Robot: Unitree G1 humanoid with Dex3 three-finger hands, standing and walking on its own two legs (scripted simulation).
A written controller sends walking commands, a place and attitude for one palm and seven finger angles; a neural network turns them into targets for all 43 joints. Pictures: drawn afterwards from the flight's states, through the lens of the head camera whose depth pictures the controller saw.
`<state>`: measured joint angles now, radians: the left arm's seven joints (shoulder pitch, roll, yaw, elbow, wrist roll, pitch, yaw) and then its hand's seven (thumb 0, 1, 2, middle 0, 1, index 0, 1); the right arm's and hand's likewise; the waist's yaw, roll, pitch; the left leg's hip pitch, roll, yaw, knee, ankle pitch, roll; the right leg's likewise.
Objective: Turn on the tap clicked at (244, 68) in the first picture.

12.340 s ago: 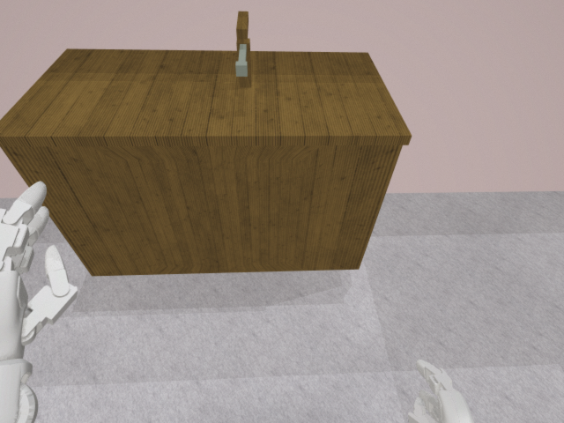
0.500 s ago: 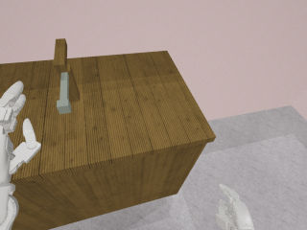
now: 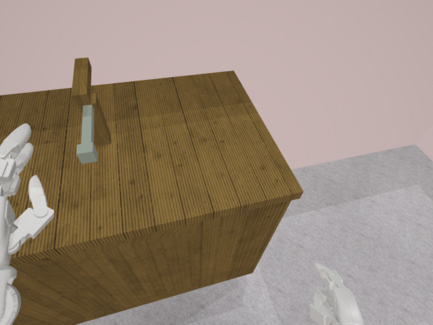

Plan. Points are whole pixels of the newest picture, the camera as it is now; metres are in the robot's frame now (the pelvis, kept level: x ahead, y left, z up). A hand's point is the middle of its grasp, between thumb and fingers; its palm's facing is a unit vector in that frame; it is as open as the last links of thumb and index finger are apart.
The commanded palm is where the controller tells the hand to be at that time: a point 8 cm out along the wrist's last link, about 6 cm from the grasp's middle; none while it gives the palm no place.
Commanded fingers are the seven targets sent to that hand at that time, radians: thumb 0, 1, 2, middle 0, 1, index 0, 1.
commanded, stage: turn the palm inward beside the body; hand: left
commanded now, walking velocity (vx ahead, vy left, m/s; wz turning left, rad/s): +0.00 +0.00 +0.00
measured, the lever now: (87, 153) +0.38 +0.28 +0.09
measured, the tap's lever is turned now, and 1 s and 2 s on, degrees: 0 0 0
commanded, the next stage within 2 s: none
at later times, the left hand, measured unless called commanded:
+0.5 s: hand (44, 246) +0.17 +0.23 +0.16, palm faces +0.54 -0.78 -0.31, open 7.4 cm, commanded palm +0.14 +0.26 +0.17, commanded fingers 0.00 0.90 0.90 -0.20 -0.30 -0.20 -0.30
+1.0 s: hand (74, 233) +0.20 +0.21 +0.15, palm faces +0.47 -0.84 -0.28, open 7.4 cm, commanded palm +0.15 +0.24 +0.16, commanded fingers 0.00 0.90 0.90 -0.20 -0.30 -0.20 -0.30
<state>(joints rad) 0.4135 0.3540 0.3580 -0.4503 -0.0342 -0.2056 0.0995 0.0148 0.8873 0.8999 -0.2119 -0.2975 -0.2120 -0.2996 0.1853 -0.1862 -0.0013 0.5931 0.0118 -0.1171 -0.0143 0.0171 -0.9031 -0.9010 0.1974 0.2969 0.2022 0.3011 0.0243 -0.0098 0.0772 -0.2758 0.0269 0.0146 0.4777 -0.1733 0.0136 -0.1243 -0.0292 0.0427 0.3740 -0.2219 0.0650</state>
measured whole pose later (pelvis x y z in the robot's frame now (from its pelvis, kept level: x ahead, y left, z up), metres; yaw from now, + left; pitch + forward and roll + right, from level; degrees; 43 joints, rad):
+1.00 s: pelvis +0.02 -0.06 -0.03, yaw +4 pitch +1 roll +0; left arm 0.43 0.33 0.38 -0.43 -0.21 -0.01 0.02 0.02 0.89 0.90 -0.21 -0.30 -0.21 -0.30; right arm 0.25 -0.28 -0.01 0.66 0.01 -0.26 -0.08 0.02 -0.90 -0.90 0.20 0.30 0.20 0.30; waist 0.08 0.05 -0.07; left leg -0.42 0.03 -0.10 0.72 -0.31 -0.06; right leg -0.29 0.00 -0.04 0.73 -0.45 -0.02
